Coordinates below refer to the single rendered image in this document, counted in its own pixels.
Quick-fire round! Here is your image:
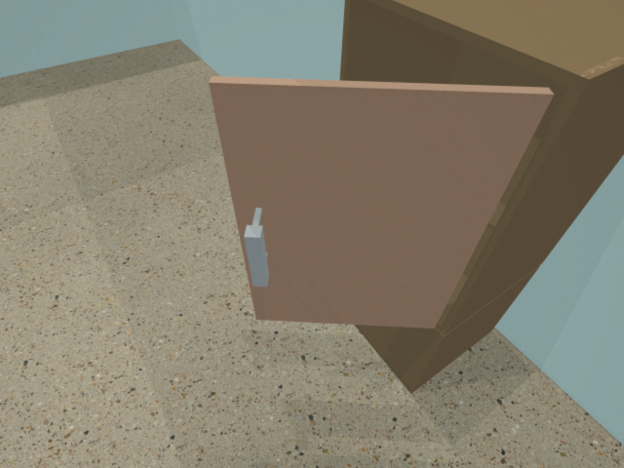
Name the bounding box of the handle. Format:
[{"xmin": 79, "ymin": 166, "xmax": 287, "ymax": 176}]
[{"xmin": 244, "ymin": 208, "xmax": 269, "ymax": 287}]

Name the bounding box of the cupboard door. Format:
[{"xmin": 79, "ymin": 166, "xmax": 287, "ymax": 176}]
[{"xmin": 209, "ymin": 76, "xmax": 554, "ymax": 329}]

